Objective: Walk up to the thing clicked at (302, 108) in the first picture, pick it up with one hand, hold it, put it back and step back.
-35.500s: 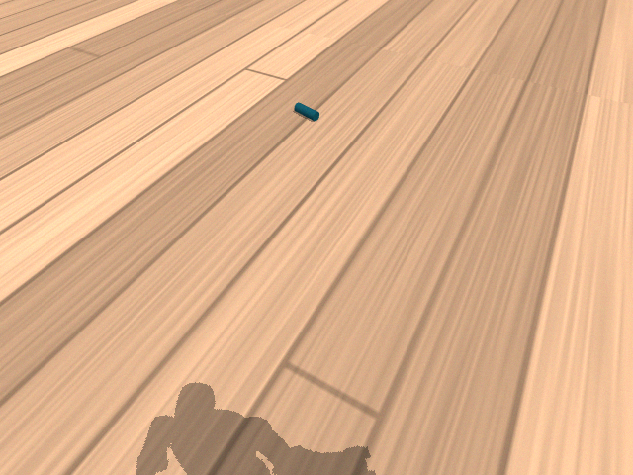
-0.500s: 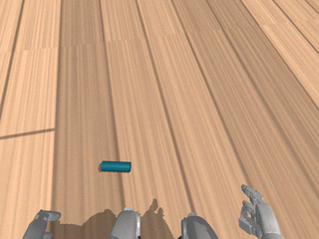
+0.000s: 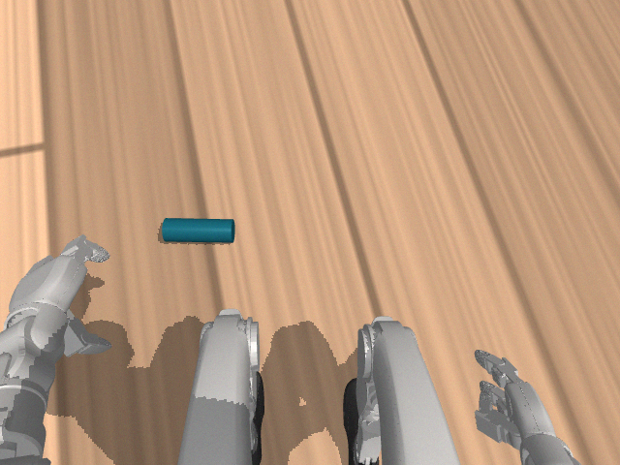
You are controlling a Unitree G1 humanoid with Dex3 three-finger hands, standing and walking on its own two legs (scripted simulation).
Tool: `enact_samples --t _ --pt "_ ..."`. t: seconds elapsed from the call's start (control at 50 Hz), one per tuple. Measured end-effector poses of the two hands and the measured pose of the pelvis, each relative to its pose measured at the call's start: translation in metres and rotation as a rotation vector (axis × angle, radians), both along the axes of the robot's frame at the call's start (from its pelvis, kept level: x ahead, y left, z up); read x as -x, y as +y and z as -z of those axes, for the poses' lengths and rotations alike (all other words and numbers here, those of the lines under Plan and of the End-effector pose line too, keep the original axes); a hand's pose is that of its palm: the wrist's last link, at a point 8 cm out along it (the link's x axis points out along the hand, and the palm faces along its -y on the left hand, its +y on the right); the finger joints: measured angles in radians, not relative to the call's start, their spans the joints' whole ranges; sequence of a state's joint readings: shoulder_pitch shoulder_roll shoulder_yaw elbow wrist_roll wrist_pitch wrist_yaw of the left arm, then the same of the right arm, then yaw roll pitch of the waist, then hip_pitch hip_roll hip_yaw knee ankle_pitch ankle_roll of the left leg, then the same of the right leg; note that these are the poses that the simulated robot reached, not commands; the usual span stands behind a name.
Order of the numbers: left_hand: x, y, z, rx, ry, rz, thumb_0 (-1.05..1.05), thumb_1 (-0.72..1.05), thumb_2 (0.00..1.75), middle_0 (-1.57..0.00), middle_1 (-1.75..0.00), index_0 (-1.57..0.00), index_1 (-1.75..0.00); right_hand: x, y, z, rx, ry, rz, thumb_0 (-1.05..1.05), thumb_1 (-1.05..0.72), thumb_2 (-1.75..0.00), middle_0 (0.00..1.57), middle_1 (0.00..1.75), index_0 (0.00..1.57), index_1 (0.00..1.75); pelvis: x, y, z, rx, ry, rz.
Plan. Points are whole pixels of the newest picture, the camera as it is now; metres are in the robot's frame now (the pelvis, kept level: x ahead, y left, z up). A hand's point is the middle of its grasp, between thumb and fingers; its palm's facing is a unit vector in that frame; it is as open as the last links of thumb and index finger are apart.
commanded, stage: rise first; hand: left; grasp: from above
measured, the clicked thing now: (199, 230) +0.52 +0.27 -0.46
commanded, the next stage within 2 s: none
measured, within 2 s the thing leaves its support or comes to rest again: neither
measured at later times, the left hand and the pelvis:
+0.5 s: hand (123, 262) +0.39 +0.34 -0.25, palm faces -0.48 -0.12 -0.87, open 14.1 cm; pelvis -0.03 +0.01 -0.12, yaw -5 degrees
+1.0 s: hand (138, 244) +0.44 +0.34 -0.31, palm faces -0.46 -0.02 -0.89, open 14.2 cm; pelvis -0.02 +0.01 -0.16, yaw -8 degrees
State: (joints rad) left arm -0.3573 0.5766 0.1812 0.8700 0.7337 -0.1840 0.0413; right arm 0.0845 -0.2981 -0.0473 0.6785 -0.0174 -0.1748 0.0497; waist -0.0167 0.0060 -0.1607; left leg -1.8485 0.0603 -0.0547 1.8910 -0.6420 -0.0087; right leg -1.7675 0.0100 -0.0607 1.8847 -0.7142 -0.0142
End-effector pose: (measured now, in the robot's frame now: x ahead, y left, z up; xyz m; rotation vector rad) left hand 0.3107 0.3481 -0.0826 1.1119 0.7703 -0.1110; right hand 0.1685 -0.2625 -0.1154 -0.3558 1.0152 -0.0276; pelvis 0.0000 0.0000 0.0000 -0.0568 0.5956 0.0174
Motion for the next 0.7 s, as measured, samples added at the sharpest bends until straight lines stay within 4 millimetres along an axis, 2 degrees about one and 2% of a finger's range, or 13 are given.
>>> enact_samples --t 0.08,0.16,0.26,0.36,0.52,0.7 --pt "-0.020 0.001 0.028 -0.050 -0.009 0.093 0.00 -0.53 1.00 -0.13 -1.03 -0.12 -1.04 0.029 -0.003 0.035 0.008 0.092 0.018 0.01 -0.91 -0.91 0.20 0.30 0.20 0.30 0.009 0.000 0.030 0.010 0.009 0.009" --pt "-0.040 -0.001 0.052 -0.086 -0.034 0.176 0.00 -0.53 1.01 -0.12 -1.03 -0.11 -1.04 0.060 -0.005 0.060 0.022 0.175 0.043 0.01 -0.90 -0.90 0.20 0.30 0.20 0.30 0.017 0.001 0.054 0.022 0.007 0.017" --pt "-0.062 -0.004 0.074 -0.124 -0.074 0.251 0.00 -0.53 1.03 -0.09 -1.03 -0.08 -1.04 0.093 -0.006 0.079 0.044 0.257 0.080 0.01 -0.88 -0.90 0.20 0.30 0.20 0.30 0.024 0.004 0.078 0.039 -0.001 0.026" --pt "-0.078 -0.003 0.092 -0.163 -0.088 0.298 0.00 -0.52 1.04 -0.07 -1.02 -0.07 -1.03 0.118 -0.006 0.089 0.065 0.321 0.106 0.01 -0.87 -0.90 0.20 0.30 0.20 0.30 0.029 0.008 0.095 0.054 -0.010 0.032" --pt "-0.094 -0.003 0.118 -0.210 -0.088 0.376 0.00 -0.52 1.03 -0.07 -1.00 -0.06 -1.00 0.138 -0.006 0.103 0.098 0.391 0.111 0.01 -0.87 -0.90 0.20 0.30 0.20 0.30 0.031 0.011 0.118 0.069 -0.021 0.038" --pt "-0.114 -0.005 0.142 -0.252 -0.110 0.438 0.00 -0.52 1.01 -0.07 -0.99 -0.07 -0.99 0.138 -0.008 0.119 0.123 0.428 0.084 0.00 -0.89 -0.90 0.20 0.30 0.20 0.30 0.029 0.010 0.139 0.080 -0.029 0.050"
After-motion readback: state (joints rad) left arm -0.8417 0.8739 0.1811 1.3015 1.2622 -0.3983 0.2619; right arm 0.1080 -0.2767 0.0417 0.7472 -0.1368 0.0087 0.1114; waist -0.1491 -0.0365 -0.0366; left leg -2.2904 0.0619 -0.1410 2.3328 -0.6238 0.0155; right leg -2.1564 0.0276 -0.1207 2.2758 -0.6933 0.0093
